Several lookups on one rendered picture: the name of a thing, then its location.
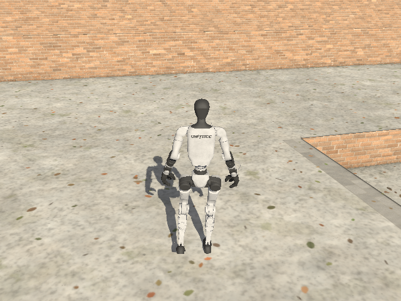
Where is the robot head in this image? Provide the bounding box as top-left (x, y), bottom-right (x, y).
top-left (191, 99), bottom-right (212, 129)

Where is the robot left upper arm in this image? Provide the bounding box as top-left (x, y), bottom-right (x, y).
top-left (170, 126), bottom-right (189, 160)

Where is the robot right forearm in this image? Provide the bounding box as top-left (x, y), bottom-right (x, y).
top-left (226, 151), bottom-right (237, 177)

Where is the left robot hand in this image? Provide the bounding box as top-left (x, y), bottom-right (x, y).
top-left (161, 172), bottom-right (175, 186)

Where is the robot right upper arm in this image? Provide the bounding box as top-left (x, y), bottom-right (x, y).
top-left (214, 126), bottom-right (231, 161)

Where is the robot left forearm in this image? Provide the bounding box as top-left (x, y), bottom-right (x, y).
top-left (163, 151), bottom-right (176, 175)

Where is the right robot hand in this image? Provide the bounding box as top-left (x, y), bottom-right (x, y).
top-left (225, 175), bottom-right (239, 188)

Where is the left robot thigh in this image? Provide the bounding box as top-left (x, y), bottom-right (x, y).
top-left (179, 174), bottom-right (192, 214)

